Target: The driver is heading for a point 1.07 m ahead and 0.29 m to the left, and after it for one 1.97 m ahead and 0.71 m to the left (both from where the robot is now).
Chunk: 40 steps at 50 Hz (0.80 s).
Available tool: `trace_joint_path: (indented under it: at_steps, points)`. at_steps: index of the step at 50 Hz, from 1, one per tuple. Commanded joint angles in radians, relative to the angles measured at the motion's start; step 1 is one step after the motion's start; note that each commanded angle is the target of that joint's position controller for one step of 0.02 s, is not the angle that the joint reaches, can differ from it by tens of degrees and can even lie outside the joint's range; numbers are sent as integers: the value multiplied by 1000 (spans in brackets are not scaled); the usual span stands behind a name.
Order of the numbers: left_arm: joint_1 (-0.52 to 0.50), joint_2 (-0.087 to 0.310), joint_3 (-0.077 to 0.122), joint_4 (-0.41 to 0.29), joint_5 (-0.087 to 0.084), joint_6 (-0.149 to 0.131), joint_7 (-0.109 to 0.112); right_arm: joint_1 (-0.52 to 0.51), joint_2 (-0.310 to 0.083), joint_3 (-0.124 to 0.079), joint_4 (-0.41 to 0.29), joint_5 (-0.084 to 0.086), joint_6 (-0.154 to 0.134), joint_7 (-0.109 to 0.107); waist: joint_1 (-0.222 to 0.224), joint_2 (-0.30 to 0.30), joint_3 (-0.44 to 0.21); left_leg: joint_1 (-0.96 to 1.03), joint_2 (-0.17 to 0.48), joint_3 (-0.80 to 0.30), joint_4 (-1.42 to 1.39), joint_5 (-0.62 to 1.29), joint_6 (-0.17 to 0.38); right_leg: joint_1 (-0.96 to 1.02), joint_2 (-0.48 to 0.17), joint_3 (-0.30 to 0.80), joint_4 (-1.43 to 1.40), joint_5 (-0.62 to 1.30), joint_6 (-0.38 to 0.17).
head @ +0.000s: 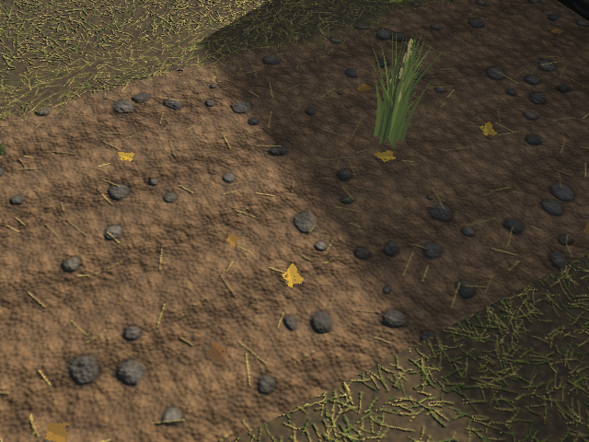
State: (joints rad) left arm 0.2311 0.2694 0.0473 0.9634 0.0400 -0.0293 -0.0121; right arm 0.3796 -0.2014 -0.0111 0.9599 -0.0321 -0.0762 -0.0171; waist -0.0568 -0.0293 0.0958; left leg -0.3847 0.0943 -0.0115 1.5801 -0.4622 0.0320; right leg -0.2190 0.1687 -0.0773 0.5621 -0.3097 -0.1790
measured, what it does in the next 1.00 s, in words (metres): walks ahead: left foot, then right foot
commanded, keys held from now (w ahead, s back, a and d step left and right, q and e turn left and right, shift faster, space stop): w+shift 0.64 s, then w+q+shift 0.30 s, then q+shift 0.06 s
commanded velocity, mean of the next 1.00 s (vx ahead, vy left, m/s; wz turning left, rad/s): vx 0.99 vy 0.00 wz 0.08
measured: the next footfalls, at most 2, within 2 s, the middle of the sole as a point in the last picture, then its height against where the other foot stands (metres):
left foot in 0.22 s outside the picture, level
right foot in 0.68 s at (267, 273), level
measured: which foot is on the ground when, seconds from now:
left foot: up 0.00-0.20, down 0.22-0.66, up 0.68-1.00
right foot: down 0.00-0.22, up 0.24-0.66, down 0.68-1.00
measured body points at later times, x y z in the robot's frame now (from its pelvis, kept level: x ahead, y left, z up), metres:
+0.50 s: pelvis +0.49 +0.12 +0.02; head +0.50 +0.12 +0.47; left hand +0.70 +0.34 -0.07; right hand +0.39 -0.12 -0.12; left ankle +0.40 +0.20 -0.72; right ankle +0.63 -0.03 -0.65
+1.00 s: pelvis +0.98 +0.09 +0.01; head +1.01 +0.09 +0.46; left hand +0.88 +0.34 -0.13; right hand +1.21 -0.12 -0.09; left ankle +1.15 +0.23 -0.65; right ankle +0.84 +0.02 -0.72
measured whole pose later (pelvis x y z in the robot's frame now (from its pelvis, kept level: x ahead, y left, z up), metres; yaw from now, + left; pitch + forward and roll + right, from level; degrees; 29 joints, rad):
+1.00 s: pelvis +0.98 +0.09 +0.01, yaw +9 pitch +0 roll -2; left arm 0.48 0.24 0.03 1.02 0.01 -0.13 0.00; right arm 0.07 -0.28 -0.04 0.79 -0.01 -0.03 0.06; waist 0.04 0.04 0.04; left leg -0.78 0.10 0.08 0.93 0.04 0.10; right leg 0.15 0.08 -0.26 0.21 -0.36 -0.05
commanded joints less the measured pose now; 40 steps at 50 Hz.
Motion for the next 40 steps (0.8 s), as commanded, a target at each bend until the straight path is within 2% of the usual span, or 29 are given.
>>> trace_joint_path:
  at_steps: [1,2,3,5,6,8,9,10,11,12,13,14,15,16,18,20,22,24,27,30,32,33,34,35,36,37,38,39,40]
  points:
    - [39,181,35,-52,-10,-32,45,-85,-202,-44,-146,-30,4,23,-3,67,36,-434,102,-97,-306,40,-74,132,-527,577,-335,253,-238]
    - [13,150,27,-51,-20,-51,39,-129,-198,-43,-154,-22,14,27,-24,137,122,-324,131,-98,-437,69,-104,-77,-488,527,-374,308,-225]
    - [-7,156,27,-55,-27,-76,37,-185,-163,-37,-182,-20,11,30,-33,139,158,-229,142,-88,-604,161,-99,-191,-437,437,-401,368,-189]
    - [-11,169,38,-42,-41,-103,25,-151,-104,-26,-166,11,-2,48,-37,33,64,79,77,-2,-798,460,-44,-264,-290,266,-431,332,-109]
    - [21,160,37,-28,-51,-107,13,-156,-115,-35,-153,23,-4,54,-13,25,61,142,44,41,-830,534,-19,-242,-266,230,-450,354,-97]
    - [72,181,42,-10,-54,-102,-5,-156,-138,-52,-149,24,-4,50,0,33,29,175,-26,92,-896,492,31,-63,-248,180,-345,679,-72]
    - [80,206,47,-6,-42,-95,-9,-66,-155,-67,-122,20,-4,46,-52,42,-44,255,-76,116,-926,423,45,23,-244,155,-187,849,-51]
    - [60,221,51,-5,-18,-82,-5,142,-180,-89,-59,16,4,33,-169,40,-158,437,-124,140,-912,329,53,25,-237,136,83,959,-25]
    - [15,186,43,-5,-4,-79,-1,371,-244,-114,-8,5,16,14,-298,64,-240,605,-63,62,-915,180,82,-91,-183,86,489,851,15]
    - [88,-29,-1,-56,-31,-86,-8,415,-314,-116,21,-27,11,18,-194,411,-308,681,210,-486,-1135,-208,155,-353,22,143,985,-145,42]
    - [152,1,-10,-109,-58,-101,-6,256,-258,-97,0,-20,14,35,-61,459,-297,681,267,-897,-1406,-381,164,-524,-14,236,1009,-134,10]
    - [98,64,1,-100,-55,-89,1,77,-194,-91,-46,-20,9,35,-18,257,-143,541,268,-742,-1378,-370,176,-564,-114,195,981,-10,7]
    - [38,78,0,-108,-34,-79,-1,18,-157,-82,-53,-13,1,37,-9,88,-80,417,226,-589,-1342,-217,169,-533,-163,181,917,50,15]
    - [-4,62,-3,-117,-14,-67,-5,7,-147,-75,-40,-12,-7,36,9,34,-55,325,172,-460,-1334,-88,142,-489,-187,189,874,57,20]
    - [-6,15,-19,-138,-2,-39,-27,29,-126,-60,2,0,-27,27,61,74,-33,225,125,-321,-1373,18,119,-448,-217,200,799,58,43]
    - [-81,21,-28,-179,-10,-26,-33,31,-136,-60,13,18,-46,28,81,91,13,187,94,-229,-1455,87,116,-488,-237,171,674,98,69]
    - [-205,41,-35,-225,-4,-29,-39,49,-135,-58,16,23,-54,31,64,71,55,183,54,-123,-1528,246,134,-513,-255,91,501,197,99]
    - [-290,27,-49,-257,-6,-41,-49,67,-131,-56,13,29,-61,35,46,45,68,199,22,-37,-1557,436,142,-472,-268,28,274,327,114]
    - [-380,10,-64,-288,-21,-47,-55,120,-160,-61,32,41,-68,27,15,57,71,290,51,14,-1655,659,132,-342,-235,-35,36,476,86]
    - [-323,60,-45,-277,-18,-48,-33,127,-205,-64,37,29,-57,19,54,105,-17,514,79,63,-1508,1211,101,-269,-148,-71,-24,400,48]
    - [-116,120,-18,-224,-17,-47,-15,114,-251,-74,40,4,-30,0,161,165,-157,572,107,74,-1205,1486,82,-66,-82,-59,-10,250,19]
    - [84,149,1,-159,-18,-45,1,82,-259,-76,34,-2,-13,-7,254,157,-242,509,101,67,-942,1439,78,134,-87,-32,-42,207,4]
    - [272,196,23,-114,-1,-42,19,55,-221,-69,13,-8,-8,-6,325,124,-341,307,64,49,-619,1174,87,391,-220,104,0,35,-17]
    - [256,280,48,-120,43,-52,25,200,-22,-29,-32,31,-13,24,157,-202,-468,-129,-106,12,-204,142,67,706,-553,617,-70,-265,-113]
    - [223,231,50,-127,20,-46,9,161,-127,-46,-38,62,-28,18,185,-163,-537,-266,-138,-91,-71,39,94,704,-589,929,-286,-445,-127]
    - [105,162,39,-127,18,-59,7,9,-170,-56,-70,60,-29,7,161,-51,-296,-342,-61,-85,-106,183,106,518,-537,711,-316,-363,-81]
    - [64,102,27,-118,14,-72,2,-36,-160,-51,-76,51,-29,12,138,44,-191,-305,-25,-80,-175,244,107,346,-510,560,-335,-195,-52]
    - [52,76,20,-101,17,-81,4,-51,-140,-49,-71,41,-17,22,106,67,-123,-263,3,-84,-214,261,106,227,-469,436,-358,-70,-14]
    - [70,41,7,-76,10,-88,9,-29,-113,-45,-78,23,1,36,69,40,-98,-215,20,-86,-241,276,97,139,-439,338,-382,-7,17]
Velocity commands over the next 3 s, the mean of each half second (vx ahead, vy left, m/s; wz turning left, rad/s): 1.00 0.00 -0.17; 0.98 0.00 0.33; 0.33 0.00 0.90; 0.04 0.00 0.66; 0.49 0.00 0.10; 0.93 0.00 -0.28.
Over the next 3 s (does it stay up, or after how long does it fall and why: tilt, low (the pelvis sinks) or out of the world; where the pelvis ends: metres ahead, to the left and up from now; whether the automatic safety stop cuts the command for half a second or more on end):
stays up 1.58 0.59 0.01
